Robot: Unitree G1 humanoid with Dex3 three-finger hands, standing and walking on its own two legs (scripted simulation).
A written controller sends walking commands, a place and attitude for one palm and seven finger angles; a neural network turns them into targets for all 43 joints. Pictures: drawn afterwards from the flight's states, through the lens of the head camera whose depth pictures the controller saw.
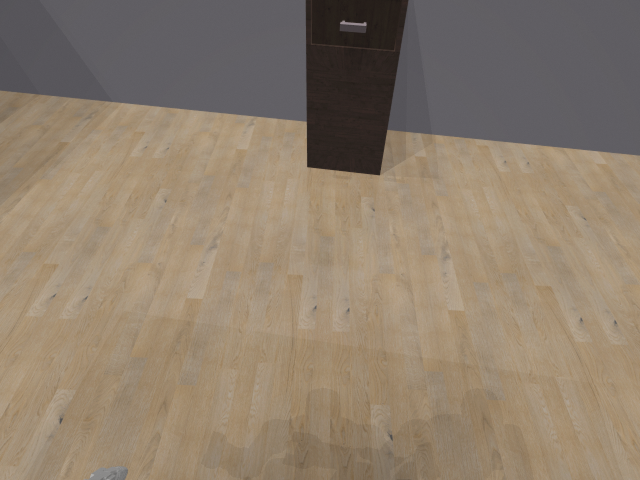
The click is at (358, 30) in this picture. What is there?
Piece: drawer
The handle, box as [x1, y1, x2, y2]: [340, 21, 366, 32]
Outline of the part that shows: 340,23 340,30 365,32 365,22 363,24 350,23 344,21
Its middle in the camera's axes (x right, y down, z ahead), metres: +0.12 -0.82 +1.49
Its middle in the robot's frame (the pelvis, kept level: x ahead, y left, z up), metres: +1.67 -0.04 -0.05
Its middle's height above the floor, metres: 0.72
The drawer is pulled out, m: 0.00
